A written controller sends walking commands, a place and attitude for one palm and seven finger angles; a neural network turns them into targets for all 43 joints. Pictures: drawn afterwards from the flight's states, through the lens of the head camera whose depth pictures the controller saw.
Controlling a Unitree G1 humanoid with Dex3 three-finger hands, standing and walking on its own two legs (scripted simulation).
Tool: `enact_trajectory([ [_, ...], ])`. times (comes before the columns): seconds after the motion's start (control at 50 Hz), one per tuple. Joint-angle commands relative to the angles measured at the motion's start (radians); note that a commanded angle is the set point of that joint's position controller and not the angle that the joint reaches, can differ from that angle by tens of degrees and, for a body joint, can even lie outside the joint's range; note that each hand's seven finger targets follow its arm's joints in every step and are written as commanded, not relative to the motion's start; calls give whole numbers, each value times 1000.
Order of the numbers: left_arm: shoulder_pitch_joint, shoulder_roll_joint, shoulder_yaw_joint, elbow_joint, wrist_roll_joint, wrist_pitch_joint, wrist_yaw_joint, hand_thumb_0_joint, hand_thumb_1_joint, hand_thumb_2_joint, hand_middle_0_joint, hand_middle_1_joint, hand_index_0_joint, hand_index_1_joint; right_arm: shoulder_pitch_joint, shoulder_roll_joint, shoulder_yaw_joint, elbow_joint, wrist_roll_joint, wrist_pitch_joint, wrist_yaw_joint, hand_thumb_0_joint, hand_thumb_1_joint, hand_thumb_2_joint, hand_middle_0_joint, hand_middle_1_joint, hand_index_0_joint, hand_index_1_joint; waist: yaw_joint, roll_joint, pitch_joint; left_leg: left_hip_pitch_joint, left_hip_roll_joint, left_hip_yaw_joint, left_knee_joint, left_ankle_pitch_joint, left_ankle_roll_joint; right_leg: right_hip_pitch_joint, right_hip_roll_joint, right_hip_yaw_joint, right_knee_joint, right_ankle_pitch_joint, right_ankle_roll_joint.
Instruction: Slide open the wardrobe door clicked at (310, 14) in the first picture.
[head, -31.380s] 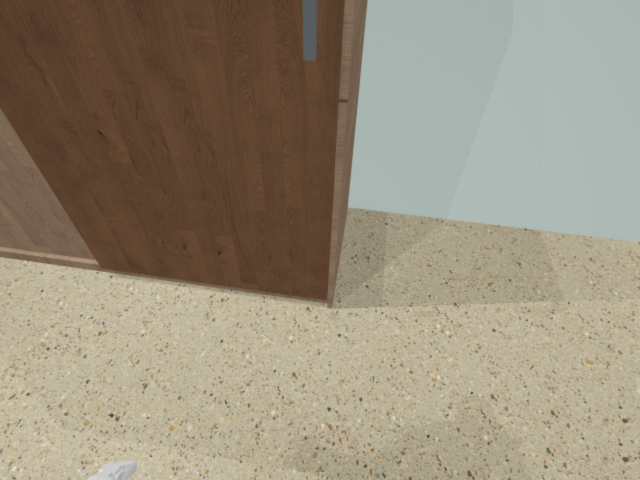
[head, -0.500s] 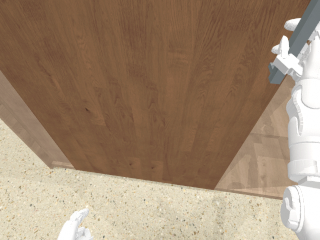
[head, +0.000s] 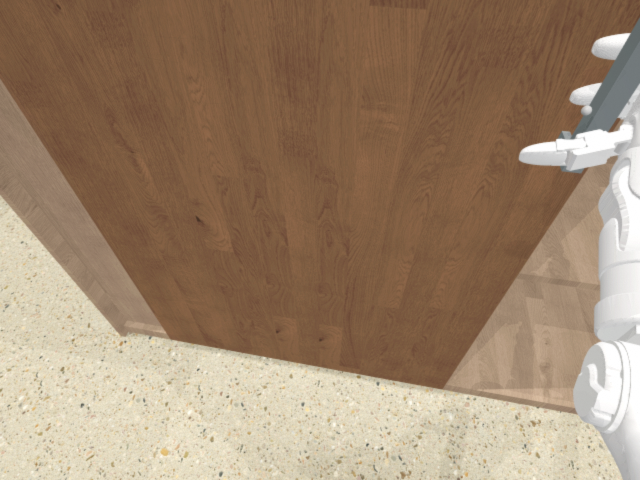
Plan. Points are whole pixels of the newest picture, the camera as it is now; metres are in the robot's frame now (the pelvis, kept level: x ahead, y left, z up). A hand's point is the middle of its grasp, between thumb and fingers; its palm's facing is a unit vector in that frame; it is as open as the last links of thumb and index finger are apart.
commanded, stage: loosen the grip on the handle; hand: right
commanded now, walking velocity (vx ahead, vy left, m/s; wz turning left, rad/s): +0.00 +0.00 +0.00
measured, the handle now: (611, 77) +0.50 -0.24 +0.28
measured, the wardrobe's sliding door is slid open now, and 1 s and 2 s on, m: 0.68 0.68 0.68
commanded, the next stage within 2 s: slip the hand off the handle in 0.10 s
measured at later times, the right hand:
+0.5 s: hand (615, 111) +0.46 -0.24 +0.26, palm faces +0.33 +0.93 -0.13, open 14.6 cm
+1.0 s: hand out of the picture +0.42 -0.28 +0.26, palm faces +0.28 +0.95 -0.13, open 14.7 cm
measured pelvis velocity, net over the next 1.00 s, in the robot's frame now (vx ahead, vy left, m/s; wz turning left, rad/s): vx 0.03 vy -0.01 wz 0.01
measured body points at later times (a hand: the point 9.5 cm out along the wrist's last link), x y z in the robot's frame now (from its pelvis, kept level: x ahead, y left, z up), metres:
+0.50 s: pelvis +0.02 +0.00 +0.01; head +0.02 +0.00 +0.46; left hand +0.13 +0.25 -0.10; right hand +0.44 -0.29 +0.27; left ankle +0.02 +0.10 -0.73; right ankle +0.04 -0.12 -0.73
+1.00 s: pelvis +0.03 -0.01 +0.01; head +0.03 +0.00 +0.46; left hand +0.11 +0.26 -0.11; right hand +0.40 -0.33 +0.27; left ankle +0.02 +0.10 -0.73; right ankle +0.04 -0.12 -0.73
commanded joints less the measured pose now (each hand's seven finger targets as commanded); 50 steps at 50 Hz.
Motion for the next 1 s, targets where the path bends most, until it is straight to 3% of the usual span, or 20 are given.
enact_trajectory([
  [0.0,-42,127,40,-109,-5,-50,12,0,900,900,-200,-300,-200,-300,-553,-239,-23,-239,16,-47,-40,0,550,-200,250,1150,250,1150,7,-41,-257,53,4,-106,-149,-25,2,130,30,65,-89,-39,-34],
  [0.04,-47,130,39,-103,-8,-45,13,0,900,900,-200,-300,-200,-300,-545,-232,-14,-270,25,-36,-36,0,550,-200,250,1150,250,1150,8,-58,-261,60,2,-102,-153,10,-1,149,31,61,-96,-9,-32],
  [0.1,-48,129,40,-101,-7,-42,22,0,900,900,-200,-300,-200,-300,-508,-247,-38,-297,35,-28,-33,0,550,-200,250,1150,250,1150,-1,-25,-282,93,2,-97,-148,73,-2,168,28,60,-91,59,-35],
  [0.16,-62,119,34,-105,-10,-40,20,0,900,900,-200,-300,-200,-300,-488,-197,-7,-352,44,-22,-27,0,550,-200,250,1150,250,1150,-4,-40,-293,95,-6,-83,-142,116,-2,204,28,63,-102,102,-30],
  [0.18,-55,121,34,-95,-7,-37,23,0,900,900,-200,-300,-200,-300,-472,-206,-20,-308,44,-18,-28,0,550,-200,250,1150,250,1150,4,-20,-271,77,-8,-79,-144,115,-6,199,28,65,-99,100,-31],
  [0.24,-71,119,28,-111,-4,-32,25,0,900,900,-200,-300,-200,-300,-428,-274,-86,-379,46,-27,-33,0,550,-200,250,1150,250,1150,-28,-25,-313,131,-5,-80,-128,193,-5,210,31,56,-100,164,-31],
  [0.3,-88,111,20,-122,-2,-22,35,0,900,900,-200,-300,-200,-300,-392,-309,-120,-401,48,-26,-31,0,550,-200,250,1150,250,1150,-39,-19,-306,154,-4,-76,-123,224,-8,208,28,50,-101,193,-31],
  [0.34,-98,106,14,-127,-5,-16,36,0,900,900,-200,-300,-200,-300,-379,-294,-109,-396,46,-14,-25,0,550,-200,250,1150,250,1150,-38,-17,-288,145,-7,-71,-126,217,-10,205,26,49,-111,184,-28],
  [0.44,-106,108,14,-134,-8,-1,48,0,900,900,-200,-300,-200,-300,-342,-364,-163,-385,43,6,-6,0,550,-200,250,1150,250,1150,-44,-21,-292,164,-5,-73,-131,232,-12,207,25,42,-113,192,-29],
  [0.5,-111,107,14,-148,-13,5,51,0,900,900,-200,-300,-200,-300,-307,-358,-156,-419,54,9,24,0,550,-200,250,1150,250,1150,-52,-64,-312,182,-4,-74,-122,284,-8,228,27,36,-104,238,-27],
  [0.56,-107,110,14,-149,-21,8,51,0,900,900,-200,-300,-200,-300,-282,-327,-119,-410,63,21,62,0,550,-200,250,1150,250,1150,-35,-78,-284,149,-6,-71,-125,286,-9,237,26,40,-102,238,-27],
  [0.6,-94,120,17,-145,-28,12,57,0,900,900,-200,-300,-200,-300,-263,-335,-118,-371,74,28,92,0,550,-200,250,1150,250,1150,-25,-38,-248,133,-7,-68,-131,272,-12,224,24,42,-99,220,-29],
  [0.66,-80,129,22,-134,-37,12,61,0,900,900,-200,-300,-200,-300,-281,-351,-123,-344,100,34,144,0,550,-200,250,1150,250,1150,-15,-35,-238,105,-5,-72,-135,259,-15,218,25,48,-96,198,-28],
  [0.72,-70,133,25,-128,-39,8,65,0,900,900,-200,-300,-200,-300,-348,-385,-139,-362,118,11,171,0,550,-200,250,1150,250,1150,-9,-75,-267,89,-6,-75,-133,239,-13,227,30,55,-84,191,-27],
  [0.76,-65,131,21,-125,-39,4,64,0,900,900,-200,-300,-200,-300,-368,-363,-115,-362,122,-10,180,0,550,-200,250,1150,250,1150,-3,-99,-264,67,-10,-71,-127,221,-10,235,30,64,-79,189,-25],
  [0.82,-74,128,28,-147,-36,-6,58,0,900,900,-200,-300,-200,-300,-244,-374,-157,-459,134,-40,177,0,550,-200,250,1150,250,1150,-53,-149,-367,121,-14,-69,-97,267,0,278,29,72,-67,263,-21],
  [0.86,-96,120,25,-167,-42,-9,53,0,900,900,-200,-300,-200,-300,-177,-313,-124,-536,146,-38,175,0,550,-200,250,1150,250,1150,-60,-161,-370,119,-17,-60,-93,270,1,301,26,76,-69,289,-18],
  [0.88,-103,120,23,-169,-45,-9,53,0,900,900,-200,-300,-200,-300,-137,-295,-122,-527,156,-24,175,0,550,-200,250,1150,250,1150,-62,-139,-340,112,-18,-57,-98,254,-1,287,23,78,-75,274,-18],
  [0.94,-127,131,19,-181,-51,-5,60,0,900,900,-200,-300,-200,-300,-13,-378,-240,-540,182,25,161,0,550,-200,250,1150,250,1150,-95,-34,-295,164,-14,-50,-95,255,-8,217,23,70,-97,228,-22],
  [0.98,-155,124,12,-190,-53,-8,63,0,900,900,-200,-300,-200,-300,-15,-356,-237,-600,190,56,149,0,550,-200,250,1150,250,1150,-95,-21,-273,165,-13,-47,-103,237,-11,212,23,66,-112,210,-20],
])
